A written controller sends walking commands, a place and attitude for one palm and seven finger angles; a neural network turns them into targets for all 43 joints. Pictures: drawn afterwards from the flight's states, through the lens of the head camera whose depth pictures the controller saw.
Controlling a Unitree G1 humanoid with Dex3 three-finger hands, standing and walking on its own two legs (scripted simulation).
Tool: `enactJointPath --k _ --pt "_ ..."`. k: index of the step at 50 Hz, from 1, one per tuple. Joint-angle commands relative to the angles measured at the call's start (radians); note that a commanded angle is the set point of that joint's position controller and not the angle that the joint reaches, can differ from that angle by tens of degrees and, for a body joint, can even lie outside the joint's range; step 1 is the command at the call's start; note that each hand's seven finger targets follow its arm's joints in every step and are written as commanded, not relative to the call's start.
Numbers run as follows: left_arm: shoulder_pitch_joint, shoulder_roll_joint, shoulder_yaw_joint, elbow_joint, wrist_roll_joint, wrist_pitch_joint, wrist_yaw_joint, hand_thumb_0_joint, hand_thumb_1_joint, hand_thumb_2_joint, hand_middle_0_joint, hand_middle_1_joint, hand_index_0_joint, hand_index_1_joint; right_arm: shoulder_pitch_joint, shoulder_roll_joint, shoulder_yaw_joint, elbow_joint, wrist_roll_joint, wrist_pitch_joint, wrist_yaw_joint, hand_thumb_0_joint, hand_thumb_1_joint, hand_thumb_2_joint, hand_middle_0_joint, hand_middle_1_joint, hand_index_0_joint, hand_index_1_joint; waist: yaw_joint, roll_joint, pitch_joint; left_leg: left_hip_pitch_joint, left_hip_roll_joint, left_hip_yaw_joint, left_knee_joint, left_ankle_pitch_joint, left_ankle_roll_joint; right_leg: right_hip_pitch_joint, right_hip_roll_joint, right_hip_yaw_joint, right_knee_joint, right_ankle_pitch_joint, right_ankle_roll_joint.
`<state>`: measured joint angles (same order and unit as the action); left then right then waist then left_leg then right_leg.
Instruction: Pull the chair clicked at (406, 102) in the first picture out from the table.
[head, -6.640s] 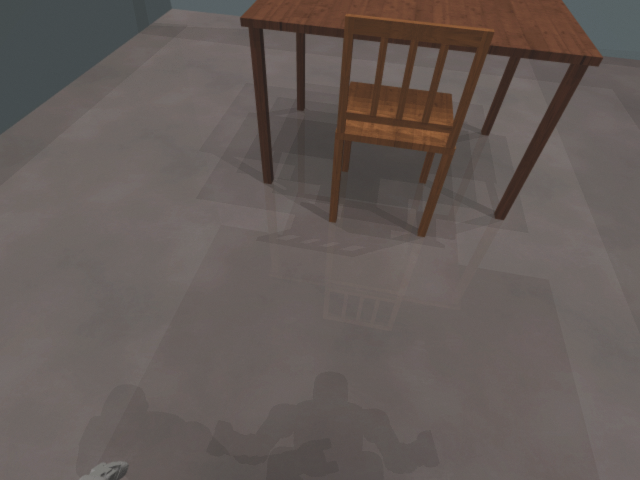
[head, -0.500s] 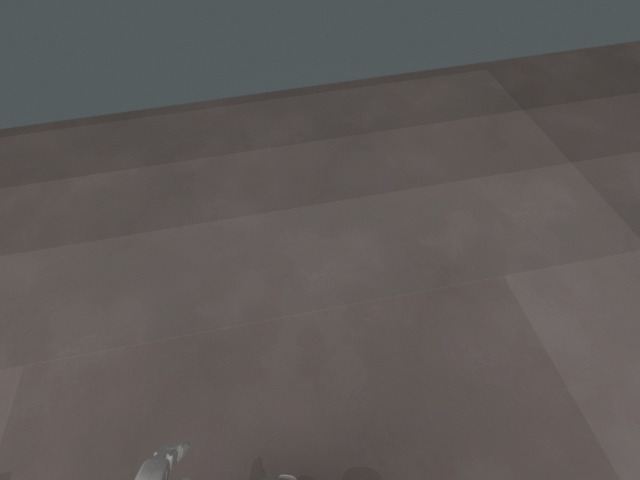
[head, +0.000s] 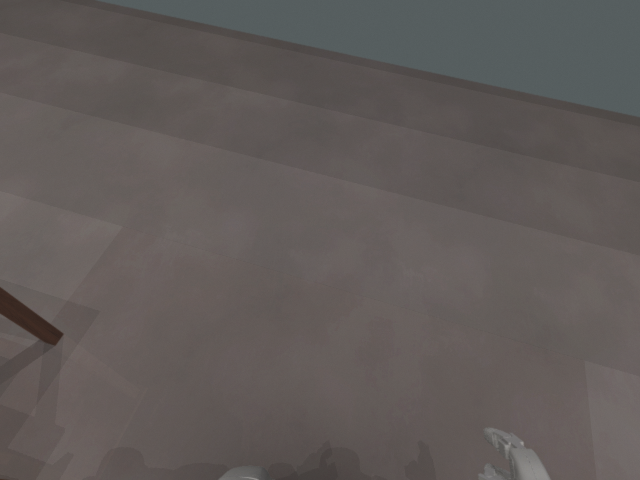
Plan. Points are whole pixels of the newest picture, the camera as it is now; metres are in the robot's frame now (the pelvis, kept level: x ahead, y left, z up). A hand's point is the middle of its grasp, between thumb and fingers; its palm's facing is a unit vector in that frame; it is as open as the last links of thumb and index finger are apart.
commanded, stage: turn to face it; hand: left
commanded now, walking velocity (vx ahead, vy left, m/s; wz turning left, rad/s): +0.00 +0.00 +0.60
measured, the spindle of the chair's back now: out of the picture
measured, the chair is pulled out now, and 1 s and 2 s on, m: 0.00 0.00 0.00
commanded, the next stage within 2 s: none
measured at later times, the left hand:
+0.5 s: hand (173, 476) +0.12 +0.20 -0.12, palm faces +0.23 -0.93 -0.29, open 7.4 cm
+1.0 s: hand out of the picture -0.12 +0.18 -0.17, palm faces +0.61 -0.75 -0.26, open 7.4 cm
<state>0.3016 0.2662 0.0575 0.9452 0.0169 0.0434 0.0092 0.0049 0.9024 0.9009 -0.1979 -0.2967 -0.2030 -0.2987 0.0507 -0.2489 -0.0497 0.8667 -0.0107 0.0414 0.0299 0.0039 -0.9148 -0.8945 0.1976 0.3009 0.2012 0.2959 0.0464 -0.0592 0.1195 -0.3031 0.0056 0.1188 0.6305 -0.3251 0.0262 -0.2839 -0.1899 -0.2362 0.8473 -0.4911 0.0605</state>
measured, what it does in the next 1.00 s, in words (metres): steps on the spot, turning left: right foot, then left foot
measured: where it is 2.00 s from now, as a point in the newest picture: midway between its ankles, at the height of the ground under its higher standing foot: outside the picture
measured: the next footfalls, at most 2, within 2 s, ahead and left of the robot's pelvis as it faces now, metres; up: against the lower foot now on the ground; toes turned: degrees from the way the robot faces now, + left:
right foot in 0.48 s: +0.08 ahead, -0.13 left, +0.00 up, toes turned +14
left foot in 0.96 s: -0.03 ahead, +0.10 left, +0.00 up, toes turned +41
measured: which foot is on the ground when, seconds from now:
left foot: down 0.00-0.48, up 0.50-0.94, down 0.96-1.00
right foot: up 0.00-0.46, down 0.48-0.96, up 0.98-1.00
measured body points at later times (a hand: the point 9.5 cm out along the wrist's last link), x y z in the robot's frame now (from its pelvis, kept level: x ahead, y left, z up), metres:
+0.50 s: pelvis +0.01 -0.03 +0.01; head +0.06 -0.05 +0.45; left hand +0.11 +0.25 -0.10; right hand +0.11 -0.28 -0.15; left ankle -0.01 +0.10 -0.71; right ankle +0.04 -0.14 -0.72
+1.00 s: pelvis -0.01 -0.01 +0.00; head +0.01 +0.03 +0.45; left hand -0.15 +0.22 -0.15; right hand +0.25 -0.16 -0.12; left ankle -0.06 +0.07 -0.72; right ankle +0.04 -0.15 -0.70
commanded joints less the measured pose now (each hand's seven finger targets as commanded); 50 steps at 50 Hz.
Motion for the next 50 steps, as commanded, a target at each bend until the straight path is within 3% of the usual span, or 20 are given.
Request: enactJointPath --k 1,3,5,15,18,21,22,23,24,25,28,30,41,43,45,46,47,48,49,50 --pt "-0.13 0.089 0.025 -0.146 0.002 -0.008 0.018 0.0 0.9 0.9 -0.2 -0.3 -0.2 -0.3 0.21 -0.252 -0.067 -0.005 0.001 -0.022 -0.032 0.0 -0.9 -0.9 0.2 0.3 0.2 0.3 -0.124 0.285 -0.226 0.318 0.359 -0.361 -0.226 0.858 0.175 -0.325 0.023 0.204 0.378 -0.079 0.037" --pt "-0.115 0.104 0.033 -0.121 0.0 -0.009 0.006 0.0 0.9 0.9 -0.2 -0.3 -0.2 -0.3 0.098 -0.2 -0.05 -0.041 -0.003 -0.026 -0.037 0.0 -0.9 -0.9 0.2 0.3 0.2 0.3 -0.072 0.247 -0.152 0.206 0.265 -0.29 -0.244 0.73 0.128 -0.291 0.037 0.223 0.379 0.034 0.044" --pt "-0.074 0.092 0.034 -0.105 0.001 -0.006 0.001 0.0 0.9 0.9 -0.2 -0.3 -0.2 -0.3 0.082 -0.189 -0.046 -0.048 -0.002 -0.032 -0.035 0.0 -0.9 -0.9 0.2 0.3 0.2 0.3 -0.048 0.206 -0.155 0.187 0.217 -0.267 -0.26 0.67 0.106 -0.268 0.06 0.218 0.367 0.102 0.05" --pt "-0.223 0.065 0.023 -0.181 -0.005 -0.014 0.011 0.0 0.9 0.9 -0.2 -0.3 -0.2 -0.3 0.193 -0.187 -0.064 -0.029 -0.013 -0.027 -0.032 0.0 -0.9 -0.9 0.2 0.3 0.2 0.3 -0.093 0.197 -0.159 0.207 0.214 -0.437 -0.252 0.584 0.158 -0.245 0.111 0.243 0.104 0.058 0.059" --pt "-0.223 0.058 0.018 -0.19 -0.011 -0.021 0.013 0.0 0.9 0.9 -0.2 -0.3 -0.2 -0.3 0.181 -0.19 -0.069 -0.03 -0.014 -0.022 -0.034 0.0 -0.9 -0.9 0.2 0.3 0.2 0.3 -0.087 0.23 -0.167 0.155 0.196 -0.482 -0.219 0.619 0.151 -0.133 0.149 0.233 -0.052 0.047 0.044" --pt "-0.139 0.063 0.02 -0.175 -0.019 -0.033 0.016 0.0 0.9 0.9 -0.2 -0.3 -0.2 -0.3 0.148 -0.19 -0.075 -0.04 -0.011 -0.018 -0.032 0.0 -0.9 -0.9 0.2 0.3 0.2 0.3 -0.044 0.218 -0.206 0.077 0.154 -0.503 -0.153 0.588 0.113 0.047 0.176 0.22 -0.281 0.182 0.028" --pt "-0.101 0.08 0.025 -0.165 -0.018 -0.045 0.018 0.0 0.9 0.9 -0.2 -0.3 -0.2 -0.3 0.15 -0.174 -0.072 -0.043 -0.003 -0.018 -0.031 0.0 -0.9 -0.9 0.2 0.3 0.2 0.3 -0.025 0.176 -0.23 0.02 0.112 -0.481 -0.1 0.489 0.069 0.166 0.152 0.227 -0.445 0.303 0.024" --pt "-0.069 0.158 0.038 -0.16 -0.005 -0.058 0.026 0.0 0.9 0.9 -0.2 -0.3 -0.2 -0.3 0.175 -0.116 -0.064 -0.046 0.007 -0.02 -0.023 0.0 -0.9 -0.9 0.2 0.3 0.2 0.3 -0.013 -0.01 -0.259 -0.163 0.034 -0.395 0.034 0.219 -0.003 0.367 -0.025 0.38 -0.545 0.367 -0.022" --pt "-0.053 0.237 0.051 -0.163 0.006 -0.059 0.033 0.0 0.9 0.9 -0.2 -0.3 -0.2 -0.3 0.185 -0.065 -0.054 -0.071 0.005 -0.019 -0.023 0.0 -0.9 -0.9 0.2 0.3 0.2 0.3 -0.005 -0.257 -0.25 -0.337 -0.104 -0.193 0.281 -0.273 -0.082 0.397 -0.305 0.625 -0.544 0.57 -0.144" --pt "-0.054 0.22 0.044 -0.167 -0.001 -0.053 0.035 0.0 0.9 0.9 -0.2 -0.3 -0.2 -0.3 0.172 -0.119 -0.066 -0.067 -0.005 -0.011 -0.026 0.0 -0.9 -0.9 0.2 0.3 0.2 0.3 -0.007 -0.154 -0.239 -0.289 -0.042 -0.224 0.467 -0.296 -0.072 0.256 -0.333 0.574 -0.527 0.602 -0.214" --pt "-0.22 0.111 0.018 -0.197 -0.006 -0.049 0.032 0.0 0.9 0.9 -0.2 -0.3 -0.2 -0.3 0.218 -0.107 -0.07 0.0 -0.011 0.016 -0.007 0.0 -0.9 -0.9 0.2 0.3 0.2 0.3 -0.09 -0.095 -0.122 -0.273 0.014 -0.189 0.624 -0.099 -0.09 0.114 -0.158 0.35 -0.541 0.463 -0.159" --pt "-0.185 0.089 0.008 -0.184 -0.004 -0.058 0.027 0.0 0.9 0.9 -0.2 -0.3 -0.2 -0.3 0.217 -0.089 -0.06 0.012 -0.011 0.02 0.001 0.0 -0.9 -0.9 0.2 0.3 0.2 0.3 -0.084 -0.108 -0.106 -0.286 0.018 -0.154 0.621 -0.036 -0.107 0.145 -0.111 0.235 -0.515 0.606 -0.135" --pt "-0.043 0.156 0.032 -0.114 0.013 -0.043 0.025 0.0 0.9 0.9 -0.2 -0.3 -0.2 -0.3 0.054 -0.063 -0.033 -0.027 -0.002 0.015 0.006 0.0 -0.9 -0.9 0.2 0.3 0.2 0.3 -0.007 -0.157 -0.109 -0.17 0.039 -0.033 0.232 -0.108 -0.104 0.208 -0.182 0.13 -0.462 0.669 -0.176" --pt "-0.047 0.17 0.043 -0.106 0.015 -0.039 0.025 0.0 0.9 0.9 -0.2 -0.3 -0.2 -0.3 0.065 -0.063 -0.03 -0.034 0.001 0.003 0.005 0.0 -0.9 -0.9 0.2 0.3 0.2 0.3 -0.007 -0.162 -0.142 -0.104 0.039 -0.021 0.121 -0.114 -0.087 0.22 -0.205 0.119 -0.409 0.683 -0.171" --pt "-0.049 0.175 0.047 -0.101 0.008 -0.033 0.02 0.0 0.9 0.9 -0.2 -0.3 -0.2 -0.3 0.116 -0.081 -0.034 -0.027 -0.002 -0.006 0.002 0.0 -0.9 -0.9 0.2 0.3 0.2 0.3 -0.037 -0.126 -0.177 0.013 0.02 0.006 -0.061 0.021 -0.075 0.191 -0.183 0.06 -0.306 0.653 -0.122" --pt "-0.052 0.166 0.046 -0.101 -0.001 -0.028 0.017 0.0 0.9 0.9 -0.2 -0.3 -0.2 -0.3 0.178 -0.12 -0.044 -0.013 -0.005 -0.014 0.002 0.0 -0.9 -0.9 0.2 0.3 0.2 0.3 -0.078 -0.035 -0.216 0.158 0.032 -0.028 -0.192 0.172 -0.06 0.107 -0.162 0.033 -0.17 0.576 -0.079" --pt "-0.047 0.111 0.04 -0.131 -0.01 -0.024 0.01 0.0 0.9 0.9 -0.2 -0.3 -0.2 -0.3 0.243 -0.236 -0.072 -0.006 -0.011 -0.026 -0.004 0.0 -0.9 -0.9 0.2 0.3 0.2 0.3 -0.117 0.253 -0.265 0.34 0.248 -0.332 -0.258 0.45 0.035 -0.135 -0.037 0.006 0.063 0.2 0.0" --pt "-0.112 0.062 0.014 -0.178 -0.006 -0.017 0.009 0.0 0.9 0.9 -0.2 -0.3 -0.2 -0.3 0.301 -0.316 -0.088 0.001 -0.001 -0.022 -0.012 0.0 -0.9 -0.9 0.2 0.3 0.2 0.3 -0.14 0.399 -0.261 0.362 0.414 -0.524 -0.262 0.792 0.144 -0.31 0.05 0.088 0.236 -0.219 0.043" --pt "-0.141 0.091 0.019 -0.184 -0.001 -0.009 0.011 0.0 0.9 0.9 -0.2 -0.3 -0.2 -0.3 0.312 -0.3 -0.083 0.016 -0.004 -0.017 -0.017 0.0 -0.9 -0.9 0.2 0.3 0.2 0.3 -0.14 0.267 -0.256 0.319 0.437 -0.474 -0.247 0.708 0.198 -0.314 0.035 0.173 0.323 -0.182 0.024" --pt "-0.165 0.08 0.024 -0.167 0.003 -0.004 0.014 0.0 0.9 0.9 -0.2 -0.3 -0.2 -0.3 0.264 -0.261 -0.074 0.009 -0.008 -0.022 -0.026 0.0 -0.9 -0.9 0.2 0.3 0.2 0.3 -0.13 0.276 -0.205 0.233 0.363 -0.439 -0.282 0.54 0.172 -0.322 0.029 0.198 0.34 -0.108 0.024"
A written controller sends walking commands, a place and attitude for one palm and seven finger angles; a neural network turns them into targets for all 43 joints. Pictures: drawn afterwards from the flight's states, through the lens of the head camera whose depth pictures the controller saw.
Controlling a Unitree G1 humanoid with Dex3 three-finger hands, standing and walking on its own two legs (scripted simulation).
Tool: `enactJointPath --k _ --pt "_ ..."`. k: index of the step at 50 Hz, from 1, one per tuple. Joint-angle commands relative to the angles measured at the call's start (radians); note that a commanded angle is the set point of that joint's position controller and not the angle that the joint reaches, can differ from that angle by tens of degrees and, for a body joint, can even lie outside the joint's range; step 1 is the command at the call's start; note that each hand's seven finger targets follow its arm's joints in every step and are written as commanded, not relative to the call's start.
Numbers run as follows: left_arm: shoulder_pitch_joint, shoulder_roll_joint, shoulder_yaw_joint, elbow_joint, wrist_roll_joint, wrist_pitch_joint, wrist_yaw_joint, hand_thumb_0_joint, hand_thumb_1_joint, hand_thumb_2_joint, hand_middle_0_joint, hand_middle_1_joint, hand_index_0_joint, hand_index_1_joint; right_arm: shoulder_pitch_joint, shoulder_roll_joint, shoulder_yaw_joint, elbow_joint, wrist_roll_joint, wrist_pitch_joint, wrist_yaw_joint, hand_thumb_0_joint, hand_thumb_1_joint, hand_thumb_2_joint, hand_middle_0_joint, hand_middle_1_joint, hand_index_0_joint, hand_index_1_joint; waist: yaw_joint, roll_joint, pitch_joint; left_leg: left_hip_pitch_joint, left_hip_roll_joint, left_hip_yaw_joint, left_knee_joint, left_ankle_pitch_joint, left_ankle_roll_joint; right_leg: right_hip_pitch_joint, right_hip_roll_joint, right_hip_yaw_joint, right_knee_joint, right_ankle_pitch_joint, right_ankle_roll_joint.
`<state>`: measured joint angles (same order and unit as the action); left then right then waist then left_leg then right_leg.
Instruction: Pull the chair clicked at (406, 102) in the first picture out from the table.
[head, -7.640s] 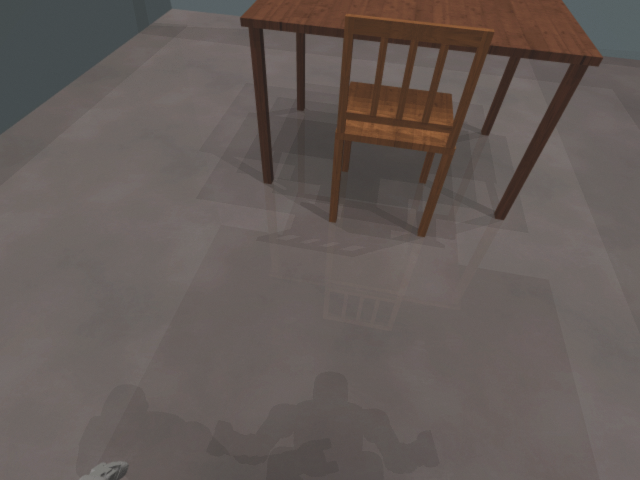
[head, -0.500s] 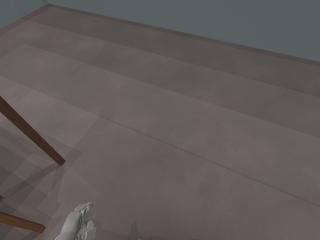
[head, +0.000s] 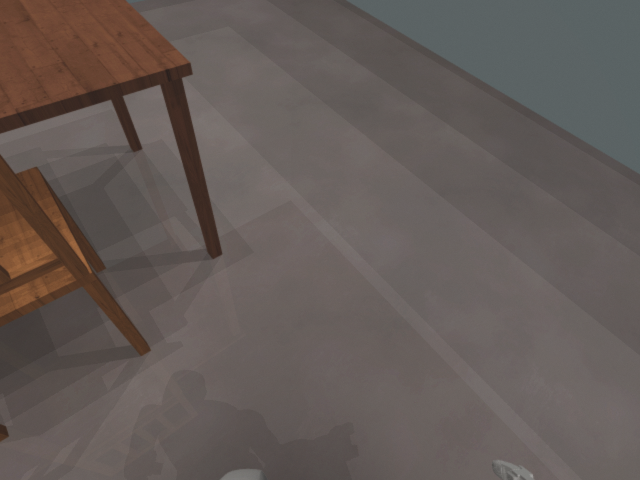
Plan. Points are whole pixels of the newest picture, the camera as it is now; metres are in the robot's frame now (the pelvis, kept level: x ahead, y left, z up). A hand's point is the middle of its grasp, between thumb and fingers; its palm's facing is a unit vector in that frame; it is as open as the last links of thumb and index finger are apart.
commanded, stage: turn to face it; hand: left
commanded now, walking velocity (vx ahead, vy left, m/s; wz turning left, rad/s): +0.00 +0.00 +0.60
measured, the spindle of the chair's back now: out of the picture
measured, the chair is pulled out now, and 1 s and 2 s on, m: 0.00 0.00 0.00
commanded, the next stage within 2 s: take the last steps up to it in 1.14 s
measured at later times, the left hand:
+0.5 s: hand out of the picture +0.08 +0.20 -0.12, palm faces +0.26 -0.92 -0.29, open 7.4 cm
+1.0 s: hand out of the picture -0.15 +0.16 -0.17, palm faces +0.59 -0.77 -0.24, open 7.4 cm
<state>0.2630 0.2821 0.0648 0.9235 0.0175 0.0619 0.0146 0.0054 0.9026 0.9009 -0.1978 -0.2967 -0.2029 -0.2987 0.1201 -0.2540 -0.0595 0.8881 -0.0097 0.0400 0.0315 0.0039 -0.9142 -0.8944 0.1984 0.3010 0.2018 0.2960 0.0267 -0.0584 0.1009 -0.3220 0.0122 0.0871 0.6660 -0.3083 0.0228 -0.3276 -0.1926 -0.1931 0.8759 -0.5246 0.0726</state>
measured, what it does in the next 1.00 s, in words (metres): steps on the spot, turning left: right foot, then left foot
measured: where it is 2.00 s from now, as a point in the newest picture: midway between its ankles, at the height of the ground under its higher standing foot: outside the picture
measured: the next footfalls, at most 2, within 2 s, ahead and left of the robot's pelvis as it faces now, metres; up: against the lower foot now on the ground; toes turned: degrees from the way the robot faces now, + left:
right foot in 0.48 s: +0.07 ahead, -0.13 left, +0.00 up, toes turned +16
left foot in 0.98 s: -0.08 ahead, +0.08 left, +0.00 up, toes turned +39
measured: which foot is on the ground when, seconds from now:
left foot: down 0.00-0.48, up 0.50-0.96, down 0.98-1.00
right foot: up 0.00-0.46, down 0.48-0.98, up 1.00-1.00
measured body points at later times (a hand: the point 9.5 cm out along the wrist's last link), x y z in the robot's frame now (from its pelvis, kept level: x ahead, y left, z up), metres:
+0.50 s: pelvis -0.01 -0.04 +0.01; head +0.03 -0.05 +0.46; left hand +0.07 +0.24 -0.10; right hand +0.10 -0.27 -0.15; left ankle +0.01 +0.10 -0.72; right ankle +0.03 -0.15 -0.72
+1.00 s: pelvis -0.04 -0.02 +0.00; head -0.02 +0.02 +0.45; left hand -0.18 +0.20 -0.15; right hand +0.20 -0.18 -0.12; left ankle -0.11 +0.06 -0.72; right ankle +0.03 -0.14 -0.72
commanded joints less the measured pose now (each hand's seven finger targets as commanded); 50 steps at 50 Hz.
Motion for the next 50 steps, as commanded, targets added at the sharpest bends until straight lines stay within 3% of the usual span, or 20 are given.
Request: enactJointPath --k 1,3,6,16,20,22,23,24,25,26,28,29,31,37,43,45,47,48,49,50 --pt "-0.129 0.072 0.024 -0.126 0.001 -0.021 0.005 0.0 0.9 0.9 -0.2 -0.3 -0.2 -0.3 0.122 -0.233 -0.057 -0.035 -0.011 -0.019 -0.036 0.0 -0.9 -0.9 0.2 0.3 0.2 0.3 -0.087 0.293 -0.134 0.198 0.304 -0.389 -0.33 0.419 0.15 -0.286 0.036 0.172 0.328 0.0 0.014" --pt "-0.081 0.083 0.028 -0.096 0.003 -0.023 -0.007 0.0 0.9 0.9 -0.2 -0.3 -0.2 -0.3 0.04 -0.19 -0.038 -0.061 -0.009 -0.025 -0.037 0.0 -0.9 -0.9 0.2 0.3 0.2 0.3 -0.042 0.241 -0.112 0.146 0.226 -0.316 -0.348 0.365 0.106 -0.25 0.046 0.18 0.335 0.128 0.019" --pt "-0.043 0.081 0.026 -0.077 0.003 -0.024 -0.005 0.0 0.9 0.9 -0.2 -0.3 -0.2 -0.3 0.051 -0.185 -0.037 -0.063 -0.004 -0.031 -0.036 0.0 -0.9 -0.9 0.2 0.3 0.2 0.3 -0.033 0.19 -0.152 0.187 0.196 -0.29 -0.343 0.408 0.105 -0.231 0.066 0.183 0.302 0.179 0.033" --pt "-0.165 0.055 0.014 -0.145 -0.008 -0.033 0.009 0.0 0.9 0.9 -0.2 -0.3 -0.2 -0.3 0.131 -0.186 -0.053 -0.044 -0.015 -0.018 -0.035 0.0 -0.9 -0.9 0.2 0.3 0.2 0.3 -0.076 0.211 -0.141 0.198 0.199 -0.486 -0.314 0.412 0.164 -0.173 0.131 0.206 0.026 0.079 0.03" --pt "-0.113 0.05 0.011 -0.144 -0.017 -0.041 0.015 0.0 0.9 0.9 -0.2 -0.3 -0.2 -0.3 0.101 -0.184 -0.059 -0.054 -0.016 -0.01 -0.034 0.0 -0.9 -0.9 0.2 0.3 0.2 0.3 -0.051 0.228 -0.168 0.11 0.167 -0.531 -0.274 0.461 0.149 -0.001 0.177 0.198 -0.163 0.103 0.009" --pt "-0.052 0.058 0.016 -0.13 -0.02 -0.05 0.018 0.0 0.9 0.9 -0.2 -0.3 -0.2 -0.3 0.076 -0.173 -0.06 -0.061 -0.01 -0.006 -0.031 0.0 -0.9 -0.9 0.2 0.3 0.2 0.3 -0.017 0.208 -0.18 0.024 0.119 -0.526 -0.229 0.39 0.106 0.149 0.186 0.188 -0.361 0.231 0.0" --pt "-0.018 0.092 0.023 -0.126 -0.016 -0.06 0.021 0.0 0.9 0.9 -0.2 -0.3 -0.2 -0.3 0.072 -0.149 -0.057 -0.065 -0.002 -0.006 -0.027 0.0 -0.9 -0.9 0.2 0.3 0.2 0.3 0.005 0.137 -0.194 -0.085 0.073 -0.494 -0.167 0.276 0.058 0.291 0.136 0.227 -0.506 0.303 -0.01" --pt "0.003 0.176 0.042 -0.128 0.0 -0.07 0.028 0.0 0.9 0.9 -0.2 -0.3 -0.2 -0.3 0.103 -0.074 -0.049 -0.077 0.007 -0.007 -0.022 0.0 -0.9 -0.9 0.2 0.3 0.2 0.3 0.012 -0.127 -0.212 -0.278 -0.047 -0.322 0.039 -0.044 -0.026 0.439 -0.121 0.463 -0.636 0.228 -0.087" --pt "-0.018 0.221 0.042 -0.141 0.004 -0.063 0.03 0.0 0.9 0.9 -0.2 -0.3 -0.2 -0.3 0.084 -0.084 -0.051 -0.092 -0.003 -0.005 -0.025 0.0 -0.9 -0.9 0.2 0.3 0.2 0.3 0.013 -0.23 -0.167 -0.319 -0.113 -0.188 0.274 -0.27 -0.071 0.296 -0.316 0.616 -0.657 0.306 -0.189" --pt "-0.064 0.188 0.031 -0.156 -0.001 -0.058 0.032 0.0 0.9 0.9 -0.2 -0.3 -0.2 -0.3 0.087 -0.117 -0.061 -0.085 -0.013 0.002 -0.02 0.0 -0.9 -0.9 0.2 0.3 0.2 0.3 -0.013 -0.113 -0.135 -0.274 -0.061 -0.218 0.42 -0.236 -0.061 0.172 -0.287 0.531 -0.642 0.295 -0.219" --pt "-0.171 0.118 0.019 -0.175 -0.006 -0.061 0.03 0.0 0.9 0.9 -0.2 -0.3 -0.2 -0.3 0.142 -0.104 -0.067 -0.03 -0.017 0.025 -0.01 0.0 -0.9 -0.9 0.2 0.3 0.2 0.3 -0.07 -0.132 -0.067 -0.25 -0.027 -0.193 0.537 -0.126 -0.07 0.071 -0.177 0.404 -0.661 0.215 -0.164" --pt "-0.184 0.089 0.007 -0.174 -0.008 -0.064 0.025 0.0 0.9 0.9 -0.2 -0.3 -0.2 -0.3 0.15 -0.1 -0.062 -0.012 -0.02 0.029 -0.004 0.0 -0.9 -0.9 0.2 0.3 0.2 0.3 -0.076 -0.102 -0.027 -0.256 -0.012 -0.167 0.577 -0.067 -0.081 0.067 -0.128 0.309 -0.637 0.288 -0.148" --pt "-0.135 0.071 0.002 -0.154 -0.007 -0.073 0.022 0.0 0.9 0.9 -0.2 -0.3 -0.2 -0.3 0.158 -0.083 -0.055 -0.003 -0.017 0.029 0.0 0.0 -0.9 -0.9 0.2 0.3 0.2 0.3 -0.066 -0.105 -0.041 -0.277 -0.008 -0.139 0.597 -0.018 -0.097 0.128 -0.1 0.215 -0.599 0.42 -0.143" --pt "-0.004 0.099 0.013 -0.104 0.002 -0.072 0.025 0.0 0.9 0.9 -0.2 -0.3 -0.2 -0.3 0.063 -0.074 -0.043 -0.017 -0.014 0.033 -0.001 0.0 -0.9 -0.9 0.2 0.3 0.2 0.3 -0.008 -0.107 -0.068 -0.278 0.023 -0.098 0.468 -0.061 -0.116 0.246 -0.146 0.174 -0.57 0.522 -0.175" --pt "0.047 0.139 0.028 -0.059 0.016 -0.062 0.021 0.0 0.9 0.9 -0.2 -0.3 -0.2 -0.3 -0.011 -0.043 -0.015 -0.035 0.0 0.012 -0.005 0.0 -0.9 -0.9 0.2 0.3 0.2 0.3 0.027 -0.166 -0.113 -0.108 0.008 -0.015 0.142 -0.166 -0.088 0.265 -0.181 0.13 -0.479 0.739 -0.201" --pt "0.042 0.151 0.033 -0.05 0.015 -0.059 0.019 0.0 0.9 0.9 -0.2 -0.3 -0.2 -0.3 0.021 -0.043 -0.011 -0.028 0.002 0.003 -0.011 0.0 -0.9 -0.9 0.2 0.3 0.2 0.3 0.013 -0.176 -0.138 -0.029 -0.003 0.007 0.034 -0.13 -0.073 0.248 -0.183 0.113 -0.433 0.769 -0.188" --pt "0.017 0.145 0.033 -0.043 0.004 -0.053 0.015 0.0 0.9 0.9 -0.2 -0.3 -0.2 -0.3 0.089 -0.065 -0.014 -0.01 0.0 -0.009 -0.014 0.0 -0.9 -0.9 0.2 0.3 0.2 0.3 -0.035 -0.134 -0.165 0.125 -0.005 0.008 -0.181 0.058 -0.056 0.185 -0.145 0.051 -0.334 0.685 -0.123" --pt "0.019 0.113 0.025 -0.049 -0.005 -0.046 0.013 0.0 0.9 0.9 -0.2 -0.3 -0.2 -0.3 0.134 -0.122 -0.026 0.0 -0.003 -0.019 -0.014 0.0 -0.9 -0.9 0.2 0.3 0.2 0.3 -0.063 0.02 -0.202 0.288 0.076 -0.078 -0.284 0.217 -0.031 0.06 -0.099 0.017 -0.183 0.539 -0.072" --pt "0.015 0.039 0.009 -0.087 -0.012 -0.041 0.007 0.0 0.9 0.9 -0.2 -0.3 -0.2 -0.3 0.172 -0.236 -0.051 -0.003 -0.009 -0.028 -0.021 0.0 -0.9 -0.9 0.2 0.3 0.2 0.3 -0.087 0.352 -0.209 0.413 0.355 -0.43 -0.316 0.598 0.085 -0.228 0.04 -0.003 0.027 -0.022 0.009" --pt "-0.047 0.039 -0.006 -0.102 -0.004 -0.03 0.014 0.0 0.9 0.9 -0.2 -0.3 -0.2 -0.3 0.212 -0.266 -0.054 0.017 -0.007 -0.018 -0.031 0.0 -0.9 -0.9 0.2 0.3 0.2 0.3 -0.108 0.314 -0.212 0.343 0.421 -0.444 -0.302 0.77 0.181 -0.223 0.061 0.11 0.145 -0.157 0.002"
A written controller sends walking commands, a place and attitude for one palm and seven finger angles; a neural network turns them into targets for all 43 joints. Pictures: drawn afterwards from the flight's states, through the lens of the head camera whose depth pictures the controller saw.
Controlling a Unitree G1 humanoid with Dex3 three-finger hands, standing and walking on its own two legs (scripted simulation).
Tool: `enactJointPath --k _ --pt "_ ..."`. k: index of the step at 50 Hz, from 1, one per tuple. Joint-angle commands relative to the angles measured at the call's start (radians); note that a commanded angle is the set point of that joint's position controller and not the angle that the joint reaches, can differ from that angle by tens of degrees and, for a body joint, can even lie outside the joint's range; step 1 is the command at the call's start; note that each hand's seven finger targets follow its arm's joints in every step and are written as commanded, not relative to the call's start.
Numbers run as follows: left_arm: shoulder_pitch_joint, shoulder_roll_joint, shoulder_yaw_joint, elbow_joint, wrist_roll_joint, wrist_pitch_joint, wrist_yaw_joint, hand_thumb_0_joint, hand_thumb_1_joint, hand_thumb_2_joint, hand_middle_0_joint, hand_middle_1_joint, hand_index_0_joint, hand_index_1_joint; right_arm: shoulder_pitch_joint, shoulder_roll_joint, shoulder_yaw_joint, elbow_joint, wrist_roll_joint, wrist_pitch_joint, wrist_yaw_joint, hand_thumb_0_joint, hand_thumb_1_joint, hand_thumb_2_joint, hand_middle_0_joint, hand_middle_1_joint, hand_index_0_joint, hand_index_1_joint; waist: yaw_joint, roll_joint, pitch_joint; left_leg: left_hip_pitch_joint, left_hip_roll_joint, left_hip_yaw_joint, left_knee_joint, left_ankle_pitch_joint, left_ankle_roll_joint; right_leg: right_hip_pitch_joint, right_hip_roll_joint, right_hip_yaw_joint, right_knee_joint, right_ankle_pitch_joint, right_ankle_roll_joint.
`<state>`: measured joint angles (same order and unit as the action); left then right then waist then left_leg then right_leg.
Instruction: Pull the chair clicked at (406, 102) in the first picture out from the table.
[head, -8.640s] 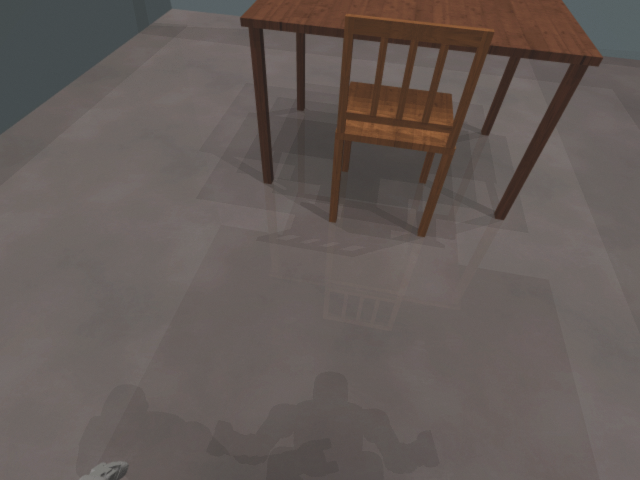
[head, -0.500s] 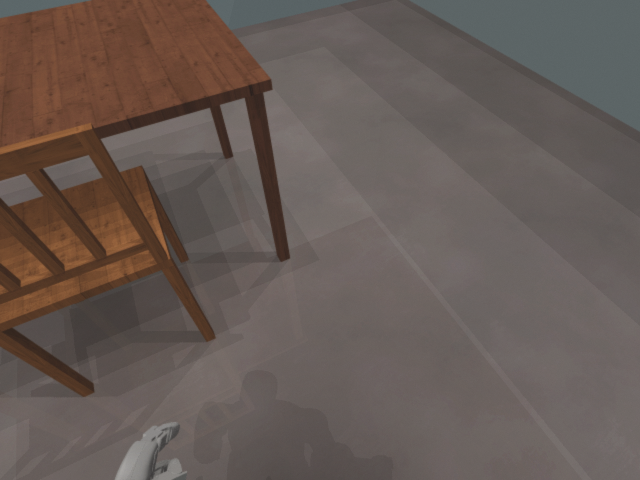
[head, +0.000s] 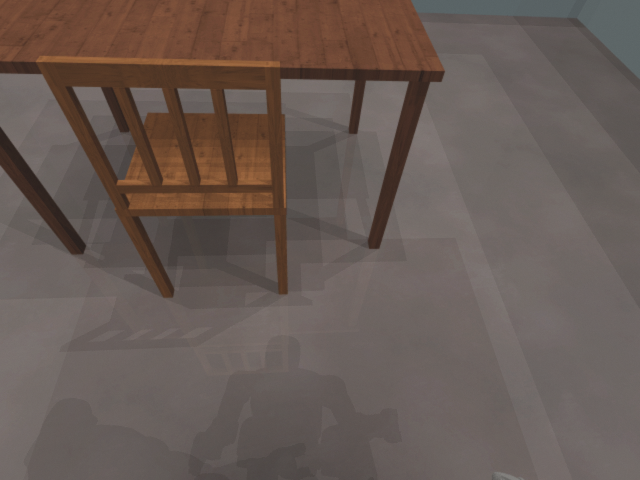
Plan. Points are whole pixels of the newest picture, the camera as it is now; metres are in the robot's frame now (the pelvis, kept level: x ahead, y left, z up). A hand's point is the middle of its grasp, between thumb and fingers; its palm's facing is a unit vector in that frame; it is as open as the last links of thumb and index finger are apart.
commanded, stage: turn to face it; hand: left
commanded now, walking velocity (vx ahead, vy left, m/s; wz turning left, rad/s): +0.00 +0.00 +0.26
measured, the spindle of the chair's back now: (183, 139) +0.74 +0.36 -0.08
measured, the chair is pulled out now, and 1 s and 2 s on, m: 0.00 0.00 0.00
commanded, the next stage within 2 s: take the last steps up to it in 0.14 s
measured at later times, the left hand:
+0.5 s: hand out of the picture +0.07 +0.21 -0.14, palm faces +0.06 -0.98 -0.20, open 7.4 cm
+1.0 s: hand out of the picture +0.02 +0.13 -0.15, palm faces +0.26 -0.95 -0.16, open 7.3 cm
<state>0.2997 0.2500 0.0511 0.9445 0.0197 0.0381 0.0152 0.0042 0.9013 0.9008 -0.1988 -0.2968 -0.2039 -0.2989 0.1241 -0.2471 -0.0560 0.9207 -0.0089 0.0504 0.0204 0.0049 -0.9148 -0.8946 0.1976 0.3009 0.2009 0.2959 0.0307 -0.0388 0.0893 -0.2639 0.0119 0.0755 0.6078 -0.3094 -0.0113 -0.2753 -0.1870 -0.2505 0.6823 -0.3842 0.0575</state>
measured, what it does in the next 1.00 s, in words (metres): walks ahead: right foot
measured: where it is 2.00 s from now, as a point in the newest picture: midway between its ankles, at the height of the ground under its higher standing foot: (289, 445)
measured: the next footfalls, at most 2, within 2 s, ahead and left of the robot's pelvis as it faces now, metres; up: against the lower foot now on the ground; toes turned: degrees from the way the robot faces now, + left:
right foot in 0.60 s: +0.08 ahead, -0.11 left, +0.00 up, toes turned +1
left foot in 1.10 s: +0.31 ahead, +0.15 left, +0.00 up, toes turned +16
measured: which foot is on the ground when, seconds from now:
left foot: down 0.00-0.60, up 0.62-1.00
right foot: up 0.00-0.58, down 0.60-1.00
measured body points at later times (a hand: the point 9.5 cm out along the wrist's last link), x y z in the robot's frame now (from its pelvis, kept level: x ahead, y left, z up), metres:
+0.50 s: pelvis +0.01 +0.01 +0.02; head +0.01 +0.02 +0.47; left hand +0.07 +0.26 -0.12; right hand +0.02 -0.22 -0.13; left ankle -0.01 +0.10 -0.72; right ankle +0.01 -0.12 -0.69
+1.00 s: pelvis +0.15 +0.00 +0.01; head +0.17 +0.00 +0.46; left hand +0.01 +0.18 -0.13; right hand +0.23 -0.22 -0.15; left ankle +0.23 +0.15 -0.68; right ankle +0.04 -0.11 -0.72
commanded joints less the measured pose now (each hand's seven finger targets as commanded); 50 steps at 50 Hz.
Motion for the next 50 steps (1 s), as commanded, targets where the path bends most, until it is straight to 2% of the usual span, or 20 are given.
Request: enactJointPath --k 1,2,5,7,12,15,18,20,24,27,28,29,30,31,32,33,36,39,45,50 --pt "-0.094 0.082 0.013 -0.114 -0.003 0.0 0.014 0.0 0.9 0.9 -0.2 -0.3 -0.2 -0.3 0.178 -0.24 -0.047 -0.014 -0.013 -0.029 -0.026 0.0 -0.9 -0.9 0.2 0.3 0.2 0.3 -0.095 0.222 -0.159 0.216 0.39 -0.348 -0.251 0.677 0.226 -0.253 0.043 0.201 0.397 -0.246 0.005" --pt "-0.098 0.072 0.016 -0.088 -0.002 0.003 0.015 0.0 0.9 0.9 -0.2 -0.3 -0.2 -0.3 0.127 -0.204 -0.037 -0.023 -0.014 -0.034 -0.036 0.0 -0.9 -0.9 0.2 0.3 0.2 0.3 -0.079 0.276 -0.133 0.195 0.321 -0.324 -0.256 0.666 0.2 -0.275 0.045 0.222 0.42 -0.183 0.008" --pt "-0.055 0.087 0.022 -0.039 -0.003 0.002 0.001 0.0 0.9 0.9 -0.2 -0.3 -0.2 -0.3 0.049 -0.15 -0.014 -0.043 -0.007 -0.04 -0.043 0.0 -0.9 -0.9 0.2 0.3 0.2 0.3 -0.036 0.214 -0.094 0.177 0.231 -0.229 -0.265 0.675 0.151 -0.271 0.067 0.233 0.484 -0.028 0.018" --pt "-0.035 0.085 0.019 -0.021 -0.004 0.002 0.003 0.0 0.9 0.9 -0.2 -0.3 -0.2 -0.3 0.069 -0.142 -0.013 -0.037 -0.001 -0.046 -0.045 0.0 -0.9 -0.9 0.2 0.3 0.2 0.3 -0.031 0.176 -0.118 0.216 0.216 -0.203 -0.264 0.717 0.143 -0.266 0.074 0.232 0.485 0.01 0.029" --pt "-0.067 0.074 0.014 -0.027 -0.005 0.004 0.009 0.0 0.9 0.9 -0.2 -0.3 -0.2 -0.3 0.119 -0.123 -0.011 -0.018 -0.003 -0.049 -0.046 0.0 -0.9 -0.9 0.2 0.3 0.2 0.3 -0.042 0.132 -0.113 0.23 0.224 -0.259 -0.291 0.647 0.169 -0.253 0.082 0.246 0.412 0.023 0.039" --pt "-0.086 0.057 0.006 -0.029 0.001 -0.006 0.003 0.0 0.9 0.9 -0.2 -0.3 -0.2 -0.3 0.17 -0.107 -0.011 0.004 -0.01 -0.057 -0.045 0.0 -0.9 -0.9 0.2 0.3 0.2 0.3 -0.058 0.139 -0.12 0.248 0.23 -0.317 -0.34 0.378 0.192 -0.257 0.094 0.243 0.351 0.005 0.028" --pt "-0.148 0.048 0.001 -0.047 0.008 -0.016 -0.01 0.0 0.9 0.9 -0.2 -0.3 -0.2 -0.3 0.218 -0.097 -0.015 0.029 -0.016 -0.065 -0.045 0.0 -0.9 -0.9 0.2 0.3 0.2 0.3 -0.083 0.149 -0.046 0.199 0.249 -0.402 -0.413 0.033 0.224 -0.271 0.092 0.241 0.254 -0.028 0.008" --pt "-0.17 0.032 -0.003 -0.052 0.01 -0.024 -0.017 0.0 0.9 0.9 -0.2 -0.3 -0.2 -0.3 0.239 -0.094 -0.014 0.046 -0.02 -0.071 -0.046 0.0 -0.9 -0.9 0.2 0.3 0.2 0.3 -0.088 0.148 -0.017 0.184 0.245 -0.425 -0.438 -0.071 0.227 -0.268 0.098 0.236 0.193 -0.031 -0.005" --pt "-0.173 0.013 -0.007 -0.047 0.005 -0.04 -0.027 0.0 0.9 0.9 -0.2 -0.3 -0.2 -0.3 0.251 -0.1 -0.013 0.071 -0.022 -0.074 -0.046 0.0 -0.9 -0.9 0.2 0.3 0.2 0.3 -0.081 0.162 -0.017 0.125 0.231 -0.419 -0.43 -0.133 0.216 -0.151 0.121 0.21 0.017 -0.048 -0.024" --pt "-0.069 -0.003 -0.004 0.001 0.002 -0.05 -0.027 0.0 0.9 0.9 -0.2 -0.3 -0.2 -0.3 0.233 -0.091 -0.009 0.091 -0.018 -0.073 -0.044 0.0 -0.9 -0.9 0.2 0.3 0.2 0.3 -0.028 0.137 -0.033 -0.002 0.181 -0.356 -0.359 -0.157 0.174 0.08 0.163 0.173 -0.162 0.06 -0.032" --pt "-0.015 0.01 0.001 0.025 0.003 -0.058 -0.024 0.0 0.9 0.9 -0.2 -0.3 -0.2 -0.3 0.224 -0.074 -0.005 0.101 -0.013 -0.074 -0.042 0.0 -0.9 -0.9 0.2 0.3 0.2 0.3 0.0 0.083 -0.043 -0.066 0.138 -0.313 -0.283 -0.164 0.14 0.197 0.156 0.177 -0.268 0.111 -0.035" --pt "0.044 0.046 0.01 0.051 0.006 -0.07 -0.016 0.0 0.9 0.9 -0.2 -0.3 -0.2 -0.3 0.236 -0.034 0.003 0.104 -0.008 -0.079 -0.04 0.0 -0.9 -0.9 0.2 0.3 0.2 0.3 0.022 -0.009 -0.058 -0.196 0.077 -0.247 -0.146 -0.17 0.102 0.349 0.071 0.283 -0.343 0.033 -0.058" --pt "0.122 0.119 0.027 0.071 0.013 -0.078 -0.005 0.0 0.9 0.9 -0.2 -0.3 -0.2 -0.3 0.233 0.021 0.017 0.083 -0.001 -0.087 -0.037 0.0 -0.9 -0.9 0.2 0.3 0.2 0.3 0.053 -0.224 -0.058 -0.374 -0.038 -0.09 0.097 -0.204 0.053 0.453 -0.134 0.565 -0.459 -0.153 -0.137" --pt "0.189 0.159 0.034 0.079 0.001 -0.073 0.001 0.0 0.9 0.9 -0.2 -0.3 -0.2 -0.3 0.167 -0.024 0.004 0.048 -0.011 -0.083 -0.03 0.0 -0.9 -0.9 0.2 0.3 0.2 0.3 0.085 -0.207 -0.028 -0.44 -0.024 -0.083 0.275 -0.278 0.048 0.37 -0.258 0.733 -0.56 -0.281 -0.219" --pt "0.147 0.134 0.029 0.076 -0.004 -0.077 0.005 0.0 0.9 0.9 -0.2 -0.3 -0.2 -0.3 0.16 -0.05 -0.012 0.057 -0.018 -0.078 -0.022 0.0 -0.9 -0.9 0.2 0.3 0.2 0.3 0.053 -0.126 0.016 -0.438 0.015 -0.11 0.377 -0.209 0.049 0.261 -0.243 0.715 -0.602 -0.387 -0.233" --pt "0.097 0.096 0.027 0.072 -0.005 -0.082 0.007 0.0 0.9 0.9 -0.2 -0.3 -0.2 -0.3 0.171 -0.044 -0.016 0.075 -0.019 -0.071 -0.017 0.0 -0.9 -0.9 0.2 0.3 0.2 0.3 0.025 -0.143 0.053 -0.433 0.037 -0.111 0.431 -0.133 0.051 0.209 -0.21 0.67 -0.612 -0.366 -0.214" --pt "0.058 0.001 -0.002 0.074 -0.007 -0.099 0.007 0.0 0.9 0.9 -0.2 -0.3 -0.2 -0.3 0.233 0.017 -0.015 0.122 -0.021 -0.055 -0.008 0.0 -0.9 -0.9 0.2 0.3 0.2 0.3 -0.038 -0.028 0.098 -0.377 0.068 -0.089 0.482 0.04 0.021 0.113 -0.106 0.412 -0.591 -0.05 -0.165" --pt "0.103 -0.024 -0.012 0.1 -0.008 -0.115 0.007 0.0 0.9 0.9 -0.2 -0.3 -0.2 -0.3 0.245 0.038 -0.016 0.129 -0.02 -0.049 -0.004 0.0 -0.9 -0.9 0.2 0.3 0.2 0.3 -0.048 -0.069 0.084 -0.387 0.072 -0.07 0.49 0.132 0.007 0.134 -0.059 0.292 -0.585 0.16 -0.156" --pt "0.223 -0.017 -0.016 0.158 0.001 -0.132 0.016 0.0 0.9 0.9 -0.2 -0.3 -0.2 -0.3 0.077 0.039 -0.006 0.07 -0.016 -0.063 0.005 0.0 -0.9 -0.9 0.2 0.3 0.2 0.3 -0.013 -0.063 0.069 -0.463 0.086 -0.024 0.345 0.153 0.004 0.283 -0.073 0.259 -0.511 0.53 -0.194" --pt "0.257 -0.002 -0.014 0.19 0.008 -0.121 0.023 0.0 0.9 0.9 -0.2 -0.3 -0.2 -0.3 -0.046 0.064 0.01 0.029 -0.011 -0.081 0.014 0.0 -0.9 -0.9 0.2 0.3 0.2 0.3 0.011 -0.097 0.086 -0.323 0.047 0.038 0.116 0.114 0.04 0.281 -0.073 0.227 -0.449 0.693 -0.19"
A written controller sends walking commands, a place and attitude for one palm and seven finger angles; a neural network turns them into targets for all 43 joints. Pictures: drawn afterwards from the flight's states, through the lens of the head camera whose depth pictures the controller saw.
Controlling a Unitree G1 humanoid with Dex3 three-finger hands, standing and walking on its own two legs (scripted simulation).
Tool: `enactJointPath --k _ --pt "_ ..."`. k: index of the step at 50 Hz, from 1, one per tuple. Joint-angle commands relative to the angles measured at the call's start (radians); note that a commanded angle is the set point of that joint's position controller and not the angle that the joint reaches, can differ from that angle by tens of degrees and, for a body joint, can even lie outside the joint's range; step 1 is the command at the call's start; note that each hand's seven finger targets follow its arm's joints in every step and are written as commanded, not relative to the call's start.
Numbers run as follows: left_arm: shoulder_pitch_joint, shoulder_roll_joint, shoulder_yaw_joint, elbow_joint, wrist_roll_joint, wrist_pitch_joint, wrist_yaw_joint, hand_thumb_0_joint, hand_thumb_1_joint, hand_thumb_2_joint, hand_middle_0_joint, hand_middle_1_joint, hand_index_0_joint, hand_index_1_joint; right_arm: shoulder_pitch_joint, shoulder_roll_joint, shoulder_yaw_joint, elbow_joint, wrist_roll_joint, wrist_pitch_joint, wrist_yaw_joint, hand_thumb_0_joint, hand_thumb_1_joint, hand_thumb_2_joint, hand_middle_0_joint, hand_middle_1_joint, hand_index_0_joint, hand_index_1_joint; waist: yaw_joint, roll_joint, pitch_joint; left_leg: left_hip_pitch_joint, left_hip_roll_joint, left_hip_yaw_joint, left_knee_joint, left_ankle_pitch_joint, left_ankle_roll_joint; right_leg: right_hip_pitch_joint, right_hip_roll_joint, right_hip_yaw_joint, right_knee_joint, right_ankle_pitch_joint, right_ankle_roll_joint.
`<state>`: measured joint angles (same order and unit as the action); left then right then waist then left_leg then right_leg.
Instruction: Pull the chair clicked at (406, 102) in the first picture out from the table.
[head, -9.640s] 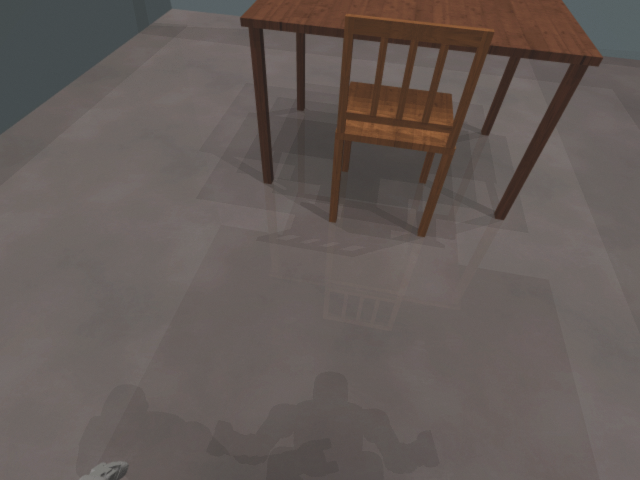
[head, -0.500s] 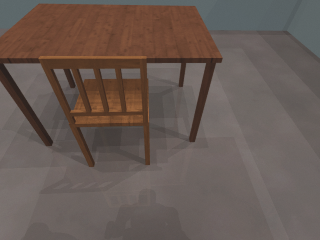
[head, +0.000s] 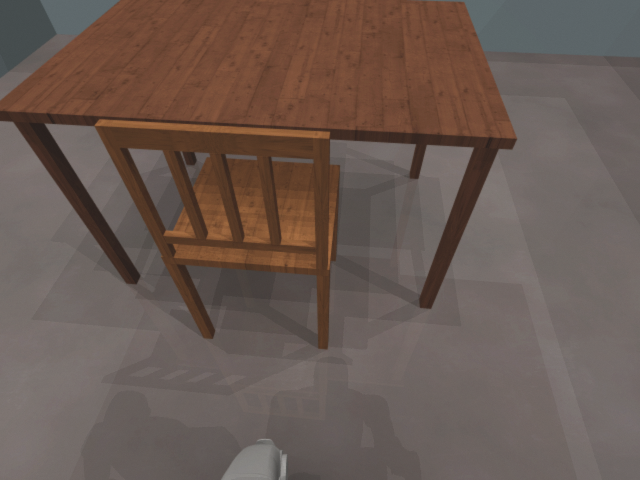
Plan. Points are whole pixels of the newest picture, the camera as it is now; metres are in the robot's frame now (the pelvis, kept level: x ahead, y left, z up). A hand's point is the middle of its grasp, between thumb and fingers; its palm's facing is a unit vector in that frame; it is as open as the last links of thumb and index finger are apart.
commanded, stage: take the last steps up to it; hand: left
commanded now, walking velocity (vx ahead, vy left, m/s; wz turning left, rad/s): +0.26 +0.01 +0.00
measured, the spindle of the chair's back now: (229, 199) +0.64 +0.25 -0.09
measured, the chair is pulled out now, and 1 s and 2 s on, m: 0.00 0.00 0.00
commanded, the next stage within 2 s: come to a stop and stand still in 0.20 s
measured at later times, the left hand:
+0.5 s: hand (200, 409) +0.24 +0.22 -0.17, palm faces +0.03 -0.98 -0.19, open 7.4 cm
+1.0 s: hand (196, 446) +0.19 +0.21 -0.16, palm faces +0.04 -0.97 -0.25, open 7.4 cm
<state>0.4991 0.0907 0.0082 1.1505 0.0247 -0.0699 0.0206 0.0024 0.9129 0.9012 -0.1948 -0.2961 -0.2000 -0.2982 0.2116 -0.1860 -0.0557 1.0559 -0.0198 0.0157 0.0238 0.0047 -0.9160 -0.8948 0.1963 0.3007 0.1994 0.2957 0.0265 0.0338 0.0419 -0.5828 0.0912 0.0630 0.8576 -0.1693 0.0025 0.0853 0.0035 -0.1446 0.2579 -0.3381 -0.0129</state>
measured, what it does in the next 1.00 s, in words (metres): walks ahead: left foot, then right foot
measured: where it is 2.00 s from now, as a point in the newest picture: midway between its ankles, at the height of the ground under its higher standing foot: outside the picture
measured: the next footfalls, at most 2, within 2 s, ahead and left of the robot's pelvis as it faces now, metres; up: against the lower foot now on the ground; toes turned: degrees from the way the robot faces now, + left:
left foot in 0.10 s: +0.18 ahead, +0.12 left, +0.00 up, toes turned +6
right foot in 0.62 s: +0.25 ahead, -0.09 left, +0.00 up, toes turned -5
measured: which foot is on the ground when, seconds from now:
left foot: up 0.00-0.08, down 0.10-0.64, up 0.66-1.00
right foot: down 0.00-0.10, up 0.12-0.60, down 0.62-1.00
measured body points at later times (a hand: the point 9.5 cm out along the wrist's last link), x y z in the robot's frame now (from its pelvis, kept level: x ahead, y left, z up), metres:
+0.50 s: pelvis +0.16 +0.04 +0.00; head +0.16 +0.06 +0.45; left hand +0.24 +0.27 -0.15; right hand +0.19 -0.19 -0.14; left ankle +0.14 +0.11 -0.74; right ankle +0.22 -0.10 -0.70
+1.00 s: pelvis +0.13 +0.02 +0.00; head +0.15 +0.00 +0.45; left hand +0.18 +0.26 -0.14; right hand +0.16 -0.22 -0.16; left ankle +0.07 +0.18 -0.70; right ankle +0.21 -0.08 -0.74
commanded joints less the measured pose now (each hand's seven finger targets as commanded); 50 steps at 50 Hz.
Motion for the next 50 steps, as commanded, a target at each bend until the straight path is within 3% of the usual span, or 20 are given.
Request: enactJointPath --k 1,3,4,5,6,7,10,14,21,25,28,30,31,32,33,35,38,39,46,50 --pt "0.057 0.165 0.031 -0.011 0.002 -0.012 0.019 0.0 0.9 0.9 -0.2 -0.3 -0.2 -0.3 -0.12 -0.002 0.01 -0.104 0.0 -0.053 0.007 0.0 -0.9 -0.9 0.2 0.3 0.2 0.3 0.004 -0.17 0.105 0.06 -0.051 0.058 -0.178 -0.047 0.04 -0.067 -0.262 0.115 0.031 0.742 -0.115" --pt "0.034 0.185 0.037 -0.01 0.0 -0.008 0.017 0.0 0.9 0.9 -0.2 -0.3 -0.2 -0.3 0.046 -0.03 0.001 -0.053 -0.006 -0.064 -0.01 0.0 -0.9 -0.9 0.2 0.3 0.2 0.3 -0.076 -0.156 0.008 0.32 -0.116 0.092 -0.28 -0.014 0.067 -0.119 -0.234 0.071 0.256 0.889 -0.091" --pt "0.026 0.174 0.037 -0.016 -0.007 -0.009 0.014 0.0 0.9 0.9 -0.2 -0.3 -0.2 -0.3 0.198 -0.077 -0.007 -0.009 -0.013 -0.07 -0.019 0.0 -0.9 -0.9 0.2 0.3 0.2 0.3 -0.138 -0.097 -0.097 0.548 -0.082 0.044 -0.337 0.076 0.084 -0.214 -0.199 0.053 0.469 0.772 -0.067" --pt "0.084 0.125 0.034 -0.028 -0.022 -0.007 0.007 0.0 0.9 0.9 -0.2 -0.3 -0.2 -0.3 0.307 -0.191 -0.031 0.01 -0.024 -0.079 -0.033 0.0 -0.9 -0.9 0.2 0.3 0.2 0.3 -0.151 0.124 -0.257 0.824 0.19 -0.285 -0.353 0.242 0.173 -0.457 -0.07 -0.007 0.757 0.276 -0.017" --pt "0.068 0.096 0.022 -0.056 -0.026 -0.01 0.002 0.0 0.9 0.9 -0.2 -0.3 -0.2 -0.3 0.369 -0.244 -0.041 0.021 -0.003 -0.072 -0.042 0.0 -0.9 -0.9 0.2 0.3 0.2 0.3 -0.149 0.196 -0.327 0.893 0.347 -0.526 -0.467 0.431 0.258 -0.603 0.008 0.075 1.005 -0.23 -0.016" --pt "0.022 0.121 0.035 -0.064 -0.02 -0.004 0.007 0.0 0.9 0.9 -0.2 -0.3 -0.2 -0.3 0.293 -0.231 -0.038 0.009 0.01 -0.065 -0.045 0.0 -0.9 -0.9 0.2 0.3 0.2 0.3 -0.117 0.087 -0.252 0.78 0.353 -0.47 -0.506 0.367 0.276 -0.626 -0.045 0.138 1.082 -0.22 -0.037" --pt "-0.066 0.087 0.041 -0.056 -0.006 0.02 -0.006 0.0 0.9 0.9 -0.2 -0.3 -0.2 -0.3 0.095 -0.08 0.001 -0.036 0.006 -0.09 -0.051 0.0 -0.9 -0.9 0.2 0.3 0.2 0.3 -0.043 -0.004 -0.009 0.421 0.23 -0.232 -0.592 0.318 0.184 -0.611 -0.125 0.15 1.042 -0.012 -0.005" --pt "-0.004 0.058 0.042 -0.048 0.001 0.056 -0.007 0.0 0.9 0.9 -0.2 -0.3 -0.2 -0.3 0.075 -0.038 0.009 -0.033 0.01 -0.103 -0.05 0.0 -0.9 -0.9 0.2 0.3 0.2 0.3 0.019 0.047 -0.01 0.332 0.153 -0.082 -0.636 0.399 0.158 -0.545 -0.114 0.128 0.924 0.07 0.024" --pt "-0.141 0.096 0.032 -0.105 -0.003 0.089 0.015 0.0 0.9 0.9 -0.2 -0.3 -0.2 -0.3 0.06 -0.062 0.016 -0.041 0.004 -0.067 -0.065 0.0 -0.9 -0.9 0.2 0.3 0.2 0.3 0.0 0.097 -0.002 0.415 0.15 -0.031 -0.525 0.815 0.119 -0.475 -0.072 0.098 0.583 0.115 0.05" --pt "-0.237 0.145 0.039 -0.164 -0.003 0.099 0.02 0.0 0.9 0.9 -0.2 -0.3 -0.2 -0.3 0.093 -0.099 -0.007 -0.035 0.0 -0.031 -0.072 0.0 -0.9 -0.9 0.2 0.3 0.2 0.3 -0.035 0.124 0.04 0.468 0.191 -0.092 -0.475 0.837 0.139 -0.472 -0.058 0.095 0.482 0.024 0.032" --pt "-0.241 0.17 0.05 -0.185 -0.006 0.095 0.019 0.0 0.9 0.9 -0.2 -0.3 -0.2 -0.3 0.096 -0.114 -0.019 -0.036 -0.003 -0.012 -0.072 0.0 -0.9 -0.9 0.2 0.3 0.2 0.3 -0.025 0.101 0.03 0.493 0.195 -0.117 -0.412 0.794 0.133 -0.433 -0.055 0.108 0.383 0.056 0.014" --pt "-0.202 0.191 0.057 -0.178 -0.004 0.081 0.017 0.0 0.9 0.9 -0.2 -0.3 -0.2 -0.3 0.091 -0.112 -0.025 -0.039 0.003 -0.004 -0.067 0.0 -0.9 -0.9 0.2 0.3 0.2 0.3 0.0 0.046 -0.02 0.475 0.128 -0.08 -0.306 0.61 0.077 -0.331 -0.082 0.12 0.218 0.339 0.012" --pt "-0.185 0.235 0.064 -0.176 0.001 0.07 0.02 0.0 0.9 0.9 -0.2 -0.3 -0.2 -0.3 0.12 -0.085 -0.026 -0.047 0.01 -0.001 -0.064 0.0 -0.9 -0.9 0.2 0.3 0.2 0.3 -0.009 -0.078 -0.089 0.401 0.037 -0.032 -0.179 0.365 0.027 -0.224 -0.183 0.242 0.214 0.756 -0.033" --pt "-0.168 0.283 0.072 -0.169 0.001 0.061 0.024 0.0 0.9 0.9 -0.2 -0.3 -0.2 -0.3 0.139 -0.049 -0.025 -0.058 0.016 0.002 -0.06 0.0 -0.9 -0.9 0.2 0.3 0.2 0.3 -0.013 -0.199 -0.14 0.253 -0.083 0.033 -0.015 -0.195 -0.023 -0.107 -0.371 0.395 0.229 1.193 -0.158" --pt "-0.157 0.291 0.069 -0.175 -0.005 0.061 0.023 0.0 0.9 0.9 -0.2 -0.3 -0.2 -0.3 0.124 -0.046 -0.025 -0.07 0.02 0.012 -0.065 0.0 -0.9 -0.9 0.2 0.3 0.2 0.3 0.004 -0.2 -0.162 0.232 -0.119 -0.033 0.139 -0.494 -0.025 -0.117 -0.46 0.391 0.202 1.341 -0.244" --pt "-0.234 0.253 0.069 -0.192 -0.006 0.067 0.033 0.0 0.9 0.9 -0.2 -0.3 -0.2 -0.3 0.096 -0.048 -0.026 -0.055 0.014 0.035 -0.064 0.0 -0.9 -0.9 0.2 0.3 0.2 0.3 -0.007 -0.206 -0.169 0.198 -0.104 -0.127 0.298 -0.437 -0.032 -0.18 -0.394 0.366 0.163 1.065 -0.243" --pt "-0.305 0.238 0.067 -0.217 -0.008 0.072 0.037 0.0 0.9 0.9 -0.2 -0.3 -0.2 -0.3 0.103 -0.048 -0.026 -0.038 0.012 0.044 -0.051 0.0 -0.9 -0.9 0.2 0.3 0.2 0.3 -0.028 -0.092 -0.148 0.173 -0.085 -0.121 0.329 -0.309 -0.045 -0.218 -0.324 0.295 0.133 0.78 -0.192" --pt "-0.309 0.243 0.069 -0.22 -0.006 0.072 0.037 0.0 0.9 0.9 -0.2 -0.3 -0.2 -0.3 0.101 -0.044 -0.024 -0.037 0.009 0.048 -0.046 0.0 -0.9 -0.9 0.2 0.3 0.2 0.3 -0.029 -0.122 -0.141 0.18 -0.081 -0.113 0.309 -0.285 -0.051 -0.246 -0.31 0.286 0.113 0.675 -0.175" --pt "-0.26 0.263 0.082 -0.199 0.01 0.078 0.02 0.0 0.9 0.9 -0.2 -0.3 -0.2 -0.3 0.072 -0.048 -0.013 -0.051 0.004 0.033 -0.026 0.0 -0.9 -0.9 0.2 0.3 0.2 0.3 0.018 -0.24 -0.066 0.258 -0.079 -0.051 -0.057 -0.291 -0.043 -0.311 -0.266 0.362 -0.053 -0.033 -0.136" --pt "-0.276 0.266 0.086 -0.18 0.007 0.082 0.016 0.0 0.9 0.9 -0.2 -0.3 -0.2 -0.3 0.188 -0.028 0.003 -0.013 0.003 0.01 -0.028 0.0 -0.9 -0.9 0.2 0.3 0.2 0.3 -0.024 -0.228 -0.081 0.435 -0.109 0.004 -0.327 -0.249 -0.02 -0.373 -0.216 0.339 -0.084 -0.15 -0.098"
